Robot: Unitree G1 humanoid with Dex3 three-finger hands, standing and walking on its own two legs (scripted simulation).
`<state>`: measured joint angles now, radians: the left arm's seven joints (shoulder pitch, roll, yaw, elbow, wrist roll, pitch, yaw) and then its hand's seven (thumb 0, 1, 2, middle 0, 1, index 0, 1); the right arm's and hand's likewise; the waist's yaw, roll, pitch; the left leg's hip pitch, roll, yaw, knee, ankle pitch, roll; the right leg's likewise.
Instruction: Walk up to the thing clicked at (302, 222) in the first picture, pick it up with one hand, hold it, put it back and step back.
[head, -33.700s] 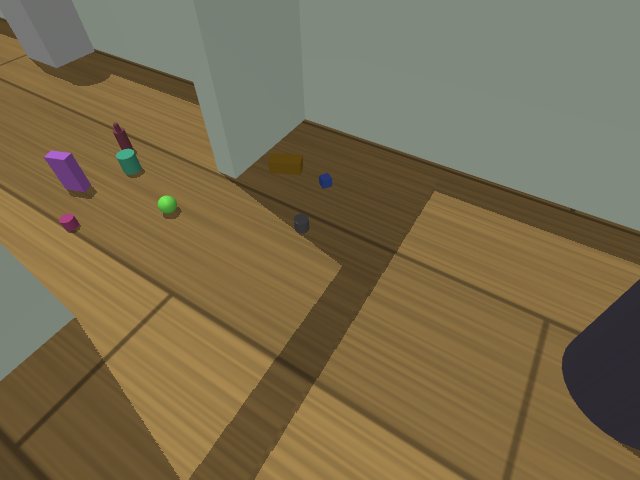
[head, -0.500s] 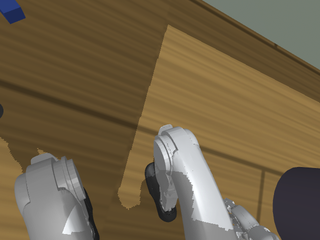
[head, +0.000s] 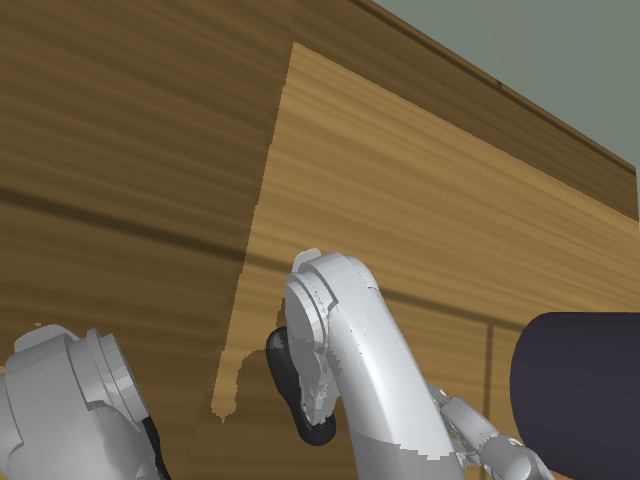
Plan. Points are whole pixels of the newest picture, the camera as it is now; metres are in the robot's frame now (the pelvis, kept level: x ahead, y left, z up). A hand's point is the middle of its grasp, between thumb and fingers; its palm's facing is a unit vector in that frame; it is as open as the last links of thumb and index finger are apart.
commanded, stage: rest palm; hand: left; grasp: from above
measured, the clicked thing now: out of the picture +0.43 +0.38 -0.27
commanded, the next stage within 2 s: close in 0.84 s
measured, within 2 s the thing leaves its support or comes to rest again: neither
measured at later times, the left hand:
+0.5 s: hand out of the picture +0.42 +0.37 -0.23, palm faces -0.42 -0.18 -0.89, open 14.3 cm
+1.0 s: hand out of the picture +0.42 +0.37 -0.24, palm faces -0.43 -0.18 -0.88, open 13.8 cm
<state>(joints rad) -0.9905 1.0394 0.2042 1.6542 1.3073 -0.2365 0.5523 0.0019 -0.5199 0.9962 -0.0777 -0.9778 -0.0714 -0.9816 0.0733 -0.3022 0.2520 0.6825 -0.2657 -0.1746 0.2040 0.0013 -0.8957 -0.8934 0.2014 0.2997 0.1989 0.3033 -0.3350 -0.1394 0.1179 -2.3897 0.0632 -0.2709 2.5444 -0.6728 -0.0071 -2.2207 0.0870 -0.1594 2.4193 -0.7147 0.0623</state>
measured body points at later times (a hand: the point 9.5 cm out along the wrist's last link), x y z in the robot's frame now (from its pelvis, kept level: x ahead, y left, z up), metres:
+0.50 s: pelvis +0.00 +0.00 +0.00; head +0.26 +0.14 +0.34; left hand +0.44 +0.37 -0.18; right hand +0.08 -0.26 -0.06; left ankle +0.07 +0.14 -0.26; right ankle +0.10 -0.12 -0.26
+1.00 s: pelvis +0.00 +0.00 +0.00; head +0.26 +0.14 +0.33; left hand +0.43 +0.38 -0.19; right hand +0.08 -0.25 -0.06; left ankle +0.07 +0.14 -0.26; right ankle +0.10 -0.12 -0.26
